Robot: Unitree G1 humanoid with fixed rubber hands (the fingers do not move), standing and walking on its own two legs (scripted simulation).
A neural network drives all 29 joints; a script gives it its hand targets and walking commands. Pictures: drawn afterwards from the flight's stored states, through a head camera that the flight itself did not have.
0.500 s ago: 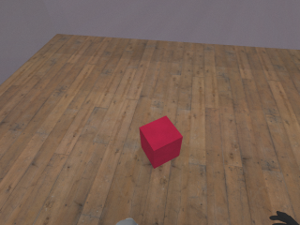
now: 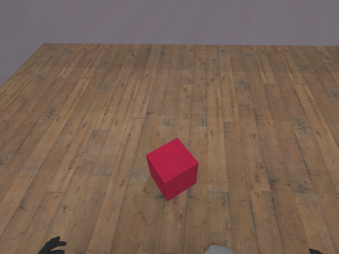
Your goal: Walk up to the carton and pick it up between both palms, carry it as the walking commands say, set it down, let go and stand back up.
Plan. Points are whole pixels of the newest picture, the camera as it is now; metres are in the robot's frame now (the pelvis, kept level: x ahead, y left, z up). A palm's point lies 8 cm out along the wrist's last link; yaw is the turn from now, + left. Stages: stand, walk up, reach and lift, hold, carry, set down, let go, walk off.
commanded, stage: walk up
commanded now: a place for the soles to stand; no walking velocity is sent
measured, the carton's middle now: (172, 169) +0.64 +0.03 -0.62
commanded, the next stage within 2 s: none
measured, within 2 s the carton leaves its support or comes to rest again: neither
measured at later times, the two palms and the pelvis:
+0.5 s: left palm out of the picture +0.14 +0.32 -0.07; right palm (324, 245) +0.15 -0.32 -0.07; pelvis +0.04 +0.01 +0.03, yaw -1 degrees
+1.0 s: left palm (45, 246) +0.16 +0.32 -0.06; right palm out of the picture +0.12 -0.34 -0.06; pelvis +0.05 -0.01 +0.03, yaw +2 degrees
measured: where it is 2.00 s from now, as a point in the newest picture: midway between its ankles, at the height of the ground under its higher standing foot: (235, 252)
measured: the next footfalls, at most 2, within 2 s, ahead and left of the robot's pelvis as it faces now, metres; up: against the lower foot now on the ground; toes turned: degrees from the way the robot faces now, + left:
right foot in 1.24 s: +0.23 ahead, -0.25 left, +0.00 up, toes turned +7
left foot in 1.44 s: +0.18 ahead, -0.04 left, +0.00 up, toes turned +19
